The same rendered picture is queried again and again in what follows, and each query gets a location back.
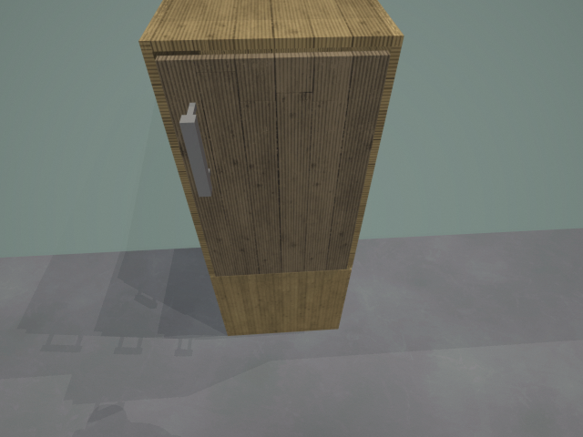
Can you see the cupboard door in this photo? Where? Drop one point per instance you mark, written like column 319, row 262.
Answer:
column 287, row 138

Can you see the handle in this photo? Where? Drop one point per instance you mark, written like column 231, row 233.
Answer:
column 190, row 131

